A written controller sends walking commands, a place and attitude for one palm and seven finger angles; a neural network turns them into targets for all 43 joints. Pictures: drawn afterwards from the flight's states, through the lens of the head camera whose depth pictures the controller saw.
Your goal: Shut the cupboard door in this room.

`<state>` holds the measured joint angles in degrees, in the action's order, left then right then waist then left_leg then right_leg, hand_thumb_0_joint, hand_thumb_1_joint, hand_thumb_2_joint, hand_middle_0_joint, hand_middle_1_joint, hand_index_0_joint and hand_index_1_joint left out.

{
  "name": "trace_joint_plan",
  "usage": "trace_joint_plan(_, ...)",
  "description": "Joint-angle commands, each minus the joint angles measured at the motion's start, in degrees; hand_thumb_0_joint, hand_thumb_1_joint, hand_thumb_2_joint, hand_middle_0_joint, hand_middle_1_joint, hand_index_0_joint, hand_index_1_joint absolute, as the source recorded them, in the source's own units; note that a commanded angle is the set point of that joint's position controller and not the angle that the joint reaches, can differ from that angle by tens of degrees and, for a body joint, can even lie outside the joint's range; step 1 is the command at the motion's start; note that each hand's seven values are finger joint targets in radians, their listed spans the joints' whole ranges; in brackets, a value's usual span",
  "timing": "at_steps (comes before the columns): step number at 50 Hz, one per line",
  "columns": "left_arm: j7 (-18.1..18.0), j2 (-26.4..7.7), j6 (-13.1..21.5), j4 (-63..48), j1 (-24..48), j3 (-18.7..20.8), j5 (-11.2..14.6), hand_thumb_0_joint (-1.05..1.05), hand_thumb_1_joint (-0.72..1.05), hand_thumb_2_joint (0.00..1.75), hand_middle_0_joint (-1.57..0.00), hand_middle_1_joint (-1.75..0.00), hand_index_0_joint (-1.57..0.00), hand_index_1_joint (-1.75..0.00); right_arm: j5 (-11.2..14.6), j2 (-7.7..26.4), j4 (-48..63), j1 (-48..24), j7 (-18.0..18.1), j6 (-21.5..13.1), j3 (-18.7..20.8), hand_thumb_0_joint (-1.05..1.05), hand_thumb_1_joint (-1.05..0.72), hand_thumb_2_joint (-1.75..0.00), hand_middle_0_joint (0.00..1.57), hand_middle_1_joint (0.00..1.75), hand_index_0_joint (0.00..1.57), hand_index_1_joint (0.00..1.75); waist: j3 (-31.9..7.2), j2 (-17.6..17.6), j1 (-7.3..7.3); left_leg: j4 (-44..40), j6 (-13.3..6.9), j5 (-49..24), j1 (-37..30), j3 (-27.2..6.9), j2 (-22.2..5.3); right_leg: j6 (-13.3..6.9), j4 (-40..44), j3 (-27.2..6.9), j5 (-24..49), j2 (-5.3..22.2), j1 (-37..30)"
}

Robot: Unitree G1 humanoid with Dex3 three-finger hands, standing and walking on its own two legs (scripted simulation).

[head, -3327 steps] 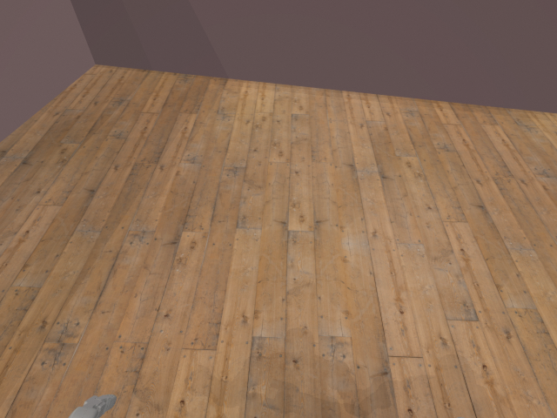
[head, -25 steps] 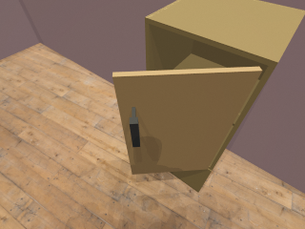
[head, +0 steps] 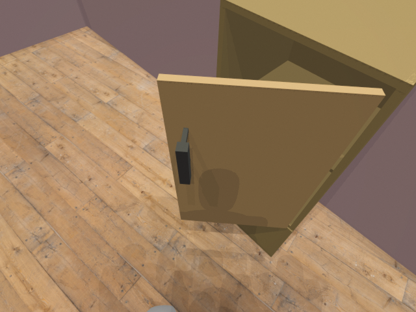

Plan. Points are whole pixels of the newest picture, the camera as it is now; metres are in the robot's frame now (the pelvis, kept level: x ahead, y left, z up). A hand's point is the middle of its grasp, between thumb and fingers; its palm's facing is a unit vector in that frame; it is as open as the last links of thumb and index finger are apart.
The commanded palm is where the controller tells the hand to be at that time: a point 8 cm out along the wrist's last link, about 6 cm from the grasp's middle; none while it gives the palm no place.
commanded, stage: shuffle to correct the standing spot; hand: left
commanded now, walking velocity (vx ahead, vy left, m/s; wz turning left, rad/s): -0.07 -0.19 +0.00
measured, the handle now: (185, 156) +0.40 +0.08 +0.04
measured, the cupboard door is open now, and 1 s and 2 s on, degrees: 42 42 42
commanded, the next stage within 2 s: come to a stop and stand still in 0.28 s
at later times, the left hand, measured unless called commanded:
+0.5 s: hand out of the picture +0.05 +0.10 -0.17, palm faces +0.00 -0.96 -0.27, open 7.3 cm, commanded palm none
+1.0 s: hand out of the picture +0.02 +0.10 -0.17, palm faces +0.06 -0.97 -0.23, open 7.3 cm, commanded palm none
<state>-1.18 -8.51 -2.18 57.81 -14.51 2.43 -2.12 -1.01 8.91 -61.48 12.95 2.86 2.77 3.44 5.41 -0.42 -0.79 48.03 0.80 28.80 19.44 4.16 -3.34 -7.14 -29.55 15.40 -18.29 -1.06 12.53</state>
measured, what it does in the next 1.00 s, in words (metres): steps on the spot: left foot, then right foot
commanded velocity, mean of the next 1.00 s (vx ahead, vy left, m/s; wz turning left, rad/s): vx -0.02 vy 0.02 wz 0.00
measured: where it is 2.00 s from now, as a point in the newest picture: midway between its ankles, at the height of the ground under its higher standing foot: outside the picture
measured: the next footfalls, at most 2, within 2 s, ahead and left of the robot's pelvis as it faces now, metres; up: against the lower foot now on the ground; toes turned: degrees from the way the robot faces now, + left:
left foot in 0.08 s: +0.01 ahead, +0.10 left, +0.00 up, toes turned +7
right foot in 0.46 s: +0.04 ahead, -0.27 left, +0.00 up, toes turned -5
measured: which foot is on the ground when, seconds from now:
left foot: up 0.00-0.06, down 0.08-0.44, up 0.46-0.78, down 0.80-1.00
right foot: down 0.00-0.10, up 0.12-0.44, down 0.46-0.82, up 0.84-1.00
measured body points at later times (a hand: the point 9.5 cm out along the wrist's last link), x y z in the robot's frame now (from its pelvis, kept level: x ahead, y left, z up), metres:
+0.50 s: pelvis -0.01 -0.11 -0.01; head +0.05 -0.13 +0.43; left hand +0.05 +0.15 -0.15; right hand +0.03 -0.37 -0.17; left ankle -0.03 +0.08 -0.72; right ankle +0.01 -0.27 -0.73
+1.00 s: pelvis -0.01 -0.09 +0.01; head +0.03 -0.08 +0.46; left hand +0.02 +0.15 -0.15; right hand +0.07 -0.33 -0.14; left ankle -0.04 -0.02 -0.73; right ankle -0.04 -0.24 -0.68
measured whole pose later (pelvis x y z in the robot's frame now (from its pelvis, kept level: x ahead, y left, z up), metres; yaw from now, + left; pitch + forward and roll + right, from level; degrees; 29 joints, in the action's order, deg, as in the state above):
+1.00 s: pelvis -0.01 -0.09 +0.01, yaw +0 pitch +1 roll +0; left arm -1.6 -11.7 -2.7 59.8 -12.1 2.9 -1.1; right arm -1.2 9.0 -57.1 10.4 2.2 0.0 2.0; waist 3.6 -1.1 -1.6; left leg 24.0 -3.8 16.3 8.8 5.2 1.7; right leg 2.4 -51.2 0.8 -25.3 3.5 21.7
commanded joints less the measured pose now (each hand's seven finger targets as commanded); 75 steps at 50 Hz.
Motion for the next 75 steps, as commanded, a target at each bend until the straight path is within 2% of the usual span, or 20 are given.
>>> trace_joint_plan(1,-0.29,-8.42,0.43,-1.54,-4.11,1.72,0.4,0.0,0.9,0.9,-0.2,-0.3,-0.2,-0.3,-0.03,2.29,1.42,4.61,-0.1,-1.29,0.42,0.0,-0.9,-0.9,0.2,0.3,0.2,0.3,-5.13,-4.42,0.99,-11.79,-0.44,-8.4,-3.54,1.54,-0.19,-3.67,6.54,-13.08,28.47,15.05,-4.19)
trace_joint_plan(3,-0.14,-7.35,0.43,-1.74,-3.52,1.64,0.99,0.0,0.9,0.9,-0.2,-0.3,-0.2,-0.3,-0.31,3.74,0.26,8.6,-0.12,-1.95,0.69,0.0,-0.9,-0.9,0.2,0.3,0.2,0.3,-6.89,-1.28,3.1,-23.54,-2.32,-20.01,-14.36,-2.83,-3.7,0.85,-0.65,-11.09,22.42,12.35,2.34)
trace_joint_plan(5,-0.1,-5.29,0.31,-4.15,-3.05,1.04,1.08,0.0,0.9,0.9,-0.2,-0.3,-0.2,-0.3,-0.68,12.33,0.81,10.76,0.96,-2.15,2.35,0.0,-0.9,-0.9,0.2,0.3,0.2,0.3,-5.97,16.67,4.3,-30.59,-15.65,-46.77,-20.47,-29.76,-26.64,8.65,-24.63,-9.51,-15.4,2.57,19.37)
trace_joint_plan(6,-0.1,-7.75,-0.45,-4.38,-0.38,1.78,0.34,0.0,0.9,0.9,-0.2,-0.3,-0.2,-0.3,-0.79,12.44,1.0,9.25,1.46,-2.1,2.32,0.0,-0.9,-0.9,0.2,0.3,0.2,0.3,-4.17,12.46,4.69,-30.53,-16.68,-45.7,-15.1,-25.68,-27.17,7.87,-32.4,-16.54,-17.61,3.38,18.78)
trace_joint_plan(12,1.81,-5.98,-1.48,-3.92,-0.46,2.87,0.99,0.0,0.9,0.9,-0.2,-0.3,-0.2,-0.3,-1.07,11.45,4.49,0.13,1.21,-2.98,2.27,0.0,-0.9,-0.9,0.2,0.3,0.2,0.3,-2.32,6.62,0.83,-30.04,-8.58,-34.37,-9.57,-8.62,-15.84,10.56,-31.62,-16.21,-4.07,4.23,17.77)
trace_joint_plan(19,2.6,-6.64,-0.36,-4.79,0.11,2.67,1.21,0.0,0.9,0.9,-0.2,-0.3,-0.2,-0.3,-1.2,14.71,5.0,-0.74,-0.27,-1.58,4.44,0.0,-0.9,-0.9,0.2,0.3,0.2,0.3,-4.36,15.03,1.53,-21.63,-4.36,-33.21,-7.03,-4.79,-13.51,11.1,-5.19,-8.54,-2.35,2.77,5.76)
trace_joint_plan(21,2.25,-11.09,1.39,-2.17,-6.78,3.55,0.8,0.0,0.9,0.9,-0.2,-0.3,-0.2,-0.3,-0.6,11.87,5.93,-1.11,-0.77,-1.39,4.06,0.0,-0.9,-0.9,0.2,0.3,0.2,0.3,-8.83,3.36,-1.75,-9.52,0.4,-18.41,-1.16,-0.91,-6.34,10.65,8.06,-11.41,13.02,6.16,-5.95)
trace_joint_plan(22,1.26,-16.83,2.48,-1.58,-7.28,4.34,0.21,0.0,0.9,0.9,-0.2,-0.3,-0.2,-0.3,-0.27,5.46,7.96,-0.43,-1.36,-1.27,2.33,0.0,-0.9,-0.9,0.2,0.3,0.2,0.3,-9.78,-15.89,-2.08,2.13,2.77,5.96,9.79,1.29,0.64,6.27,9.53,-26.67,25.22,19.64,-9.76)
trace_joint_plan(24,0.46,-17.73,3.1,-3.27,-1.45,3.0,0.49,0.0,0.9,0.9,-0.2,-0.3,-0.2,-0.3,0.32,5.55,9.29,-2.35,-1.7,-0.52,1.53,0.0,-0.9,-0.9,0.2,0.3,0.2,0.3,-9.68,-7.76,-0.5,6.76,0.38,6.22,2.74,-7.29,-0.53,0.68,11.08,-26.48,21.88,23.05,0.79)
trace_joint_plan(27,-0.28,-14.3,2.5,-4.17,3.09,3.17,0.53,0.0,0.9,0.9,-0.2,-0.3,-0.2,-0.3,-0.13,7.16,6.21,-0.15,-2.16,-0.68,1.39,0.0,-0.9,-0.9,0.2,0.3,0.2,0.3,-6.11,-17.42,-0.49,11.07,1.01,-0.58,6.01,-5.94,-0.22,1.07,11.06,-28.15,15.66,20.62,1.41)
trace_joint_plan(33,-1.38,-15.28,2.31,-2.86,-2.41,4.4,0.21,0.0,0.9,0.9,-0.2,-0.3,-0.2,-0.3,0.16,6.99,7.54,-3.53,-2.65,-1.11,0.48,0.0,-0.9,-0.9,0.2,0.3,0.2,0.3,-8.65,-8.76,-3.55,0.99,2.09,-0.09,6.3,-3.98,2.19,-2.58,6.7,-27.06,33.39,23.26,-9.02)
trace_joint_plan(38,-1.3,-14.07,1.69,-3.31,2.12,3.94,0.81,0.0,0.9,0.9,-0.2,-0.3,-0.2,-0.3,0.4,5.01,5.93,2.36,-2.65,-1.97,0.11,0.0,-0.9,-0.9,0.2,0.3,0.2,0.3,-9.63,-8.93,0.22,-22.63,1.3,-14.12,-10.54,-0.74,4.27,1.74,3.39,-22.3,24.0,18.02,-0.22)
trace_joint_plan(39,-1.18,-12.59,1.39,-3.68,2.29,3.42,1.29,0.0,0.9,0.9,-0.2,-0.3,-0.2,-0.3,0.4,6.57,5.62,3.89,-2.55,-2.39,0.33,0.0,-0.9,-0.9,0.2,0.3,0.2,0.3,-9.73,-5.61,1.09,-26.63,0.66,-18.17,-15.98,-1.76,2.31,3.74,0.35,-20.06,18.18,15.14,4.22)
trace_joint_plan(41,-0.78,-6.66,0.6,-4.61,1.94,1.77,1.52,0.0,0.9,0.9,-0.2,-0.3,-0.2,-0.3,-0.15,13.05,6.94,2.98,-2.12,-2.6,1.91,0.0,-0.9,-0.9,0.2,0.3,0.2,0.3,-8.06,15.11,1.23,-32.41,-7.32,-31.7,-15.27,-19.61,-14.9,9.4,-12.37,-11.29,-11.74,5.22,13.68)
trace_joint_plan(51,-0.53,-5.34,1.12,-0.89,3.08,0.38,1.2,0.0,0.9,0.9,-0.2,-0.3,-0.2,-0.3,-0.16,7.93,3.94,2.88,-0.21,-3.72,0.23,0.0,-0.9,-0.9,0.2,0.3,0.2,0.3,-5.14,6.42,0.96,-28.81,-9.93,-53.59,-20.31,-9.12,-10.47,9.64,-16.06,-13.67,-6.67,5.16,11.12)
trace_joint_plan(56,-0.78,-6.59,2.27,0.86,-0.82,0.15,1.29,0.0,0.9,0.9,-0.2,-0.3,-0.2,-0.3,0.31,8.26,2.5,1.79,-0.55,-3.72,0.2,0.0,-0.9,-0.9,0.2,0.3,0.2,0.3,-6.56,4.21,-0.87,-23.83,-5.75,-45.87,-16.55,-7.88,-7.28,8.64,7.59,-12.72,9.41,5.25,-2.62)
trace_joint_plan(60,-1.06,-9.33,3.2,1.92,0.61,-0.16,1.72,0.0,0.9,0.9,-0.2,-0.3,-0.2,-0.3,0.5,3.59,1.57,2.87,-1.11,-3.04,-0.93,0.0,-0.9,-0.9,0.2,0.3,0.2,0.3,-4.03,-6.71,1.41,-25.01,0.14,-18.17,-10.56,-3.88,0.25,1.83,8.4,-22.62,27.26,15.77,-4.04)
trace_joint_plan(63,-2.89,-7.98,4.71,0.02,-2.41,-0.83,1.44,0.0,0.9,0.9,-0.2,-0.3,-0.2,-0.3,-0.58,5.75,4.33,4.71,-1.61,-5.19,-1.74,0.0,-0.9,-0.9,0.2,0.3,0.2,0.3,-15.43,11.07,0.57,-20.54,-2.07,-47.39,-14.1,-4.77,-2.64,3.37,-4.73,-17.66,37.68,9.95,-8.16)
trace_joint_plan(67,-2.27,-6.98,4.84,0.11,-2.06,-1.57,1.73,0.0,0.9,0.9,-0.2,-0.3,-0.2,-0.3,0.26,6.03,5.4,6.25,-0.92,-4.6,-2.34,0.0,-0.9,-0.9,0.2,0.3,0.2,0.3,-7.35,-5.76,1.47,-20.5,-2.64,-33.54,-9.78,-5.04,-2.62,3.11,0.3,-18.05,33.85,9.52,-4.51)
trace_joint_plan(75,-1.23,-7.74,3.55,-1.62,-0.68,-1.96,1.82,0.0,0.9,0.9,-0.2,-0.3,-0.2,-0.3,-0.09,5.27,3.99,6.25,-1.61,-3.95,-3.31,0.0,-0.9,-0.9,0.2,0.3,0.2,0.3,0.98,-2.95,1.33,-26.5,-2.58,-14.83,-7.21,-4.2,-0.94,2.9,8.9,-21.38,2.9,8.08,2.36)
